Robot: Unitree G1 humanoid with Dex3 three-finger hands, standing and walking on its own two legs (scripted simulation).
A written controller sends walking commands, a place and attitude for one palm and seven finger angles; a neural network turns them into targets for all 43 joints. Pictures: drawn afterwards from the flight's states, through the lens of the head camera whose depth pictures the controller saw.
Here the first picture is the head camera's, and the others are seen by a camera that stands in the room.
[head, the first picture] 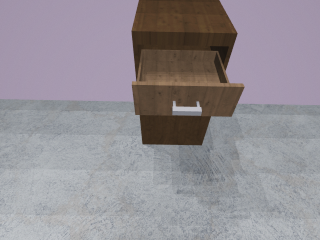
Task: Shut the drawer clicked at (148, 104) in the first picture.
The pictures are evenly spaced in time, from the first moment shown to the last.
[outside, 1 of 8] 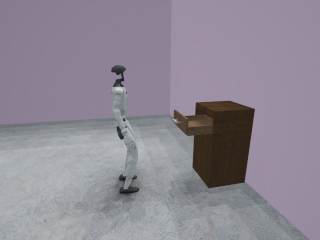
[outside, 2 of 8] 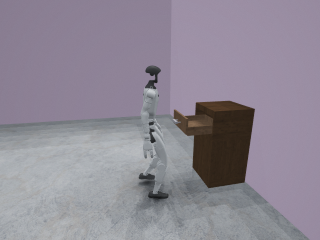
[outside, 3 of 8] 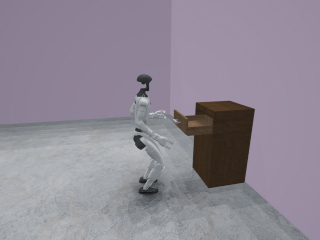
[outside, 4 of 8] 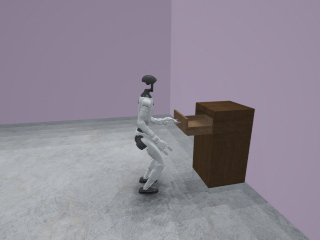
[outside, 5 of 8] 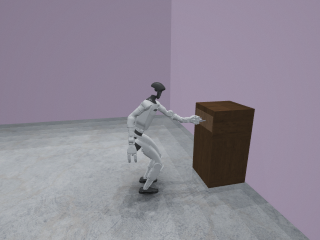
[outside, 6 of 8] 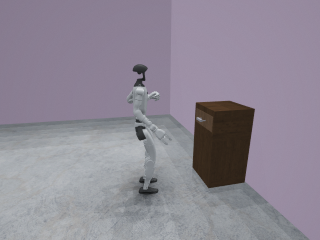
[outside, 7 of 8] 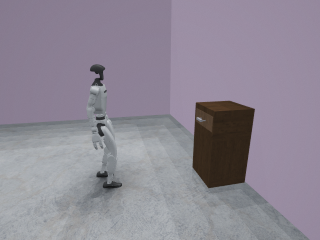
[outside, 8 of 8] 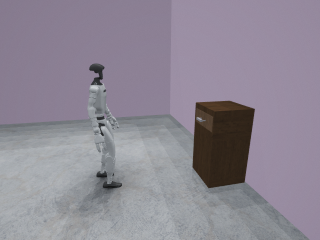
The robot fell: no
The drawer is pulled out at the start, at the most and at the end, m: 0.28 0.28 0.00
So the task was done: yes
